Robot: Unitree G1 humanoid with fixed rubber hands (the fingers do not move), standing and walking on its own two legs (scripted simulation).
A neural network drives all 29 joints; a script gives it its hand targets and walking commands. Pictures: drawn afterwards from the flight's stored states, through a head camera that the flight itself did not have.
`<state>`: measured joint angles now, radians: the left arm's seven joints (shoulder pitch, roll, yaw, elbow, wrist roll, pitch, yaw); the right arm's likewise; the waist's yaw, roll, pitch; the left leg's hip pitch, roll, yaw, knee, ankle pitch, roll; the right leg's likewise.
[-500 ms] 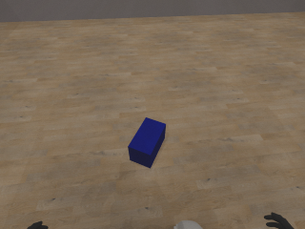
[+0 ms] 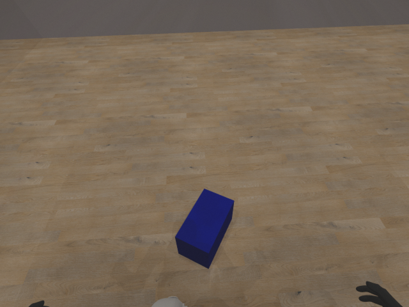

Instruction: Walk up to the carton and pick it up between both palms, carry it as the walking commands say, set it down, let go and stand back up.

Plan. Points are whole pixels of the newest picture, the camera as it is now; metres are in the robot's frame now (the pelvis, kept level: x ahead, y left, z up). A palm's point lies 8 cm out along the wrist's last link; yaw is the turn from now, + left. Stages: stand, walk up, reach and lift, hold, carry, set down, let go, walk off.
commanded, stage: walk up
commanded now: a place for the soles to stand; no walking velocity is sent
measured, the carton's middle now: (206, 227) +0.61 +0.05 -0.64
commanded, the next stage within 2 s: none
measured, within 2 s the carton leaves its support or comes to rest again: neither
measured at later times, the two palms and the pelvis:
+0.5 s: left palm (95, 210) +0.32 +0.29 -0.02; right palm (380, 269) +0.24 -0.33 -0.07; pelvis +0.15 -0.01 +0.02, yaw -1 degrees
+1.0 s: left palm (68, 239) +0.26 +0.33 -0.05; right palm (363, 254) +0.26 -0.30 -0.05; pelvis +0.15 +0.01 +0.05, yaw -3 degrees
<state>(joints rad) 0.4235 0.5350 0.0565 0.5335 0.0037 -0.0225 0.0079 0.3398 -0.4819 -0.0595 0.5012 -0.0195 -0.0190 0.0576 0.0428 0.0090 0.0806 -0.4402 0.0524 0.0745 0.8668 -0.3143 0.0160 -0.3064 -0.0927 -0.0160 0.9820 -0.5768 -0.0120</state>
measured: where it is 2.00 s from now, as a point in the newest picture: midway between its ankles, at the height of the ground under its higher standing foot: outside the picture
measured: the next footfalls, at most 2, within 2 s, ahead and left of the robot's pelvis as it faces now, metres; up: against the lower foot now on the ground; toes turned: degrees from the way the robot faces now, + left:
right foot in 0.24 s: +0.22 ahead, -0.14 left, +0.00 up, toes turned -6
left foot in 1.80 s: +0.22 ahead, +0.20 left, +0.00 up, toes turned -3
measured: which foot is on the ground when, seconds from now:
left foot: down 0.00-1.00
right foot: up 0.00-0.22, down 0.24-1.00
